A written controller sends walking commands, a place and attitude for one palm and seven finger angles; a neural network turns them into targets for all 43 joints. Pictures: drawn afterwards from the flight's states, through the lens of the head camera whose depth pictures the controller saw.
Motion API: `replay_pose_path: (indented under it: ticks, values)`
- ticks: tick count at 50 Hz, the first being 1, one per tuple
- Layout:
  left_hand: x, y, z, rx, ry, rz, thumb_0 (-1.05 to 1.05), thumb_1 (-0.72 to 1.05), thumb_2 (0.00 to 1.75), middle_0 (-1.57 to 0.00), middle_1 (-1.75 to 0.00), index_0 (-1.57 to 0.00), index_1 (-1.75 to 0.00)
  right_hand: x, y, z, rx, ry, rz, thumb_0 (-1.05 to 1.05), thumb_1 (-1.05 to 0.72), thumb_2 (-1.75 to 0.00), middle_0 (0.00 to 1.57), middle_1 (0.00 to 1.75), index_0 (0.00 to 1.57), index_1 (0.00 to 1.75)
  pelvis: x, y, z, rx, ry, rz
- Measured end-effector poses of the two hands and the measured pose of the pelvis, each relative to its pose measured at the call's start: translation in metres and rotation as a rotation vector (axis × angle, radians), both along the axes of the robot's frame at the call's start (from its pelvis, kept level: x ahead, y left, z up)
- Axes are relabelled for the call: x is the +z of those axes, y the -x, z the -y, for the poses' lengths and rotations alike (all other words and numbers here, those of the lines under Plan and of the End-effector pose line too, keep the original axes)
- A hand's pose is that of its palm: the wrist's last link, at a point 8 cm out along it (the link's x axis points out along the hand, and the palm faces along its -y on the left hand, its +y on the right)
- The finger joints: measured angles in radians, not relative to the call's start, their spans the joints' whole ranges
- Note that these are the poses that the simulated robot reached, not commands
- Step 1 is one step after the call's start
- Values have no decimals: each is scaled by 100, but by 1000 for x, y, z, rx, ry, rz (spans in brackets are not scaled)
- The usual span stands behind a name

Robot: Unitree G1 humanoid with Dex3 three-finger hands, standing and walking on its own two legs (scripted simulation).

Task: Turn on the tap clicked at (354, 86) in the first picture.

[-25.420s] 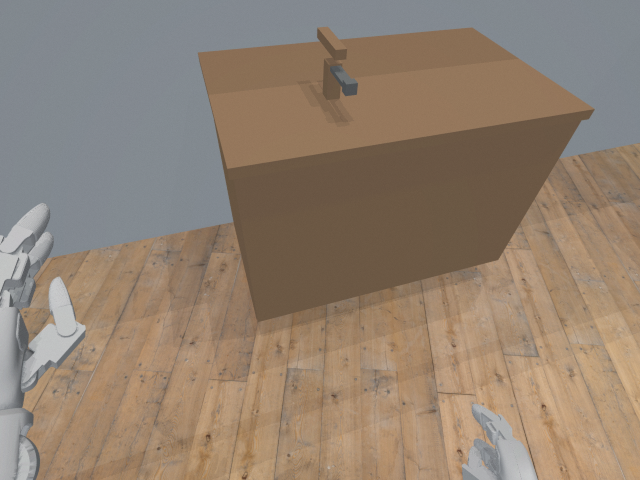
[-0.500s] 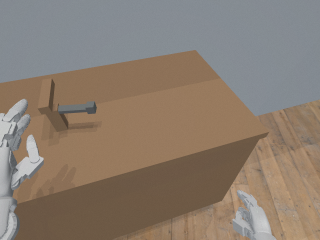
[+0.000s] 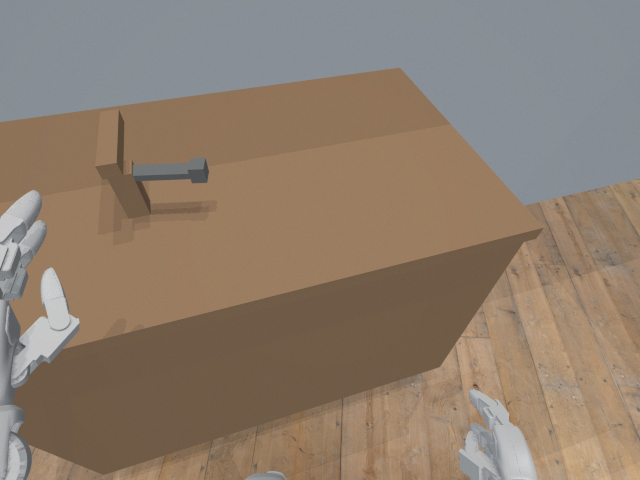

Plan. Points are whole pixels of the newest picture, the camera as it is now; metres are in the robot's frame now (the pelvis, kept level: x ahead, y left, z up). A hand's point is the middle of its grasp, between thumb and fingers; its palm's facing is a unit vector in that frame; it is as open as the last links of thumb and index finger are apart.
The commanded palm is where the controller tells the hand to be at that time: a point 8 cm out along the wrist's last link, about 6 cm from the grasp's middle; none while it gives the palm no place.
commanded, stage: step back with the hand held close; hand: left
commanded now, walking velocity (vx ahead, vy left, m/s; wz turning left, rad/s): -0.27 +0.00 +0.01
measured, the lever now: (198, 170) +0.53 +0.25 +0.06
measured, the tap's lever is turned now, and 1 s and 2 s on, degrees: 77 77 77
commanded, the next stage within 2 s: stop stepping back and stand still in 0.70 s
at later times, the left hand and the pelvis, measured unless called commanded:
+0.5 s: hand (77, 372) +0.17 +0.22 +0.17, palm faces +0.35 -0.87 -0.36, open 7.5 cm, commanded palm +0.11 +0.27 +0.19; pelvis -0.05 -0.01 +0.00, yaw +0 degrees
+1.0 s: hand out of the picture +0.03 +0.19 +0.16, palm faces +0.39 -0.84 -0.38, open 7.5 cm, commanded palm -0.02 +0.24 +0.19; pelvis -0.18 -0.04 +0.00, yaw +0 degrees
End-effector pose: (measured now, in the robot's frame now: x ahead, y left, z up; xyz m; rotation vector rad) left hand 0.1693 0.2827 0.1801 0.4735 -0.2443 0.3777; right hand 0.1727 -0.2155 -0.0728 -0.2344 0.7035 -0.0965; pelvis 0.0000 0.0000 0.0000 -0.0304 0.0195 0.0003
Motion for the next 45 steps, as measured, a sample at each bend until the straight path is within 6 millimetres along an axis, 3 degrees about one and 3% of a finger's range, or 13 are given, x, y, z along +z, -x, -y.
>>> replay_pose_path:
  ticks: [5, 15, 23, 28, 34, 39, 45]
  values:
    - [-1, 3, 6, -51, 15, 37, 2, 88, 90, -21, -31, -21, -30, 1, 6, 7, -15, 25, 10, 1, -90, -90, 21, 30, 20, 30, -5, 8, -1, 4, 12, 6]
    - [9, 19, -6, -24, -55, 63, 2, 88, 90, -21, -31, -21, -30, 8, 24, 10, -25, 42, 28, 1, -90, -90, 21, 30, 20, 30, -3, 21, 0, -2, 2, -4]
    - [3, 35, 23, -69, 19, 43, 2, 89, 90, -21, -31, -21, -30, 1, 44, 15, -7, 10, -20, 1, -90, -90, 21, 30, 20, 30, 1, 42, 12, -2, -4, -11]
    - [3, 48, 19, -98, 5, 39, 2, 88, 90, -21, -31, -21, -30, 7, 60, 19, -34, 42, -36, 1, -90, -90, 21, 30, 20, 30, 0, 56, 7, 19, -27, -38]
    - [4, 74, 5, -52, -34, 18, 2, 88, 90, -21, -31, -21, -30, 9, 86, 18, -36, 27, -3, 1, -90, -90, 21, 30, 20, 30, 0, 89, 10, 4, -44, -14]
    - [10, 108, 24, -42, -25, 16, 2, 89, 90, -21, -31, -21, -30, 5, 117, 20, -1, -20, 15, 1, -90, -90, 21, 30, 20, 30, 0, 116, 22, -8, -37, 9]
    - [5, 151, 49, -50, -19, 7, 2, 89, 90, -21, -31, -21, -30, -5, 159, 41, -9, -31, -15, 1, -90, -90, 21, 30, 20, 30, -3, 156, 39, -2, -40, 27]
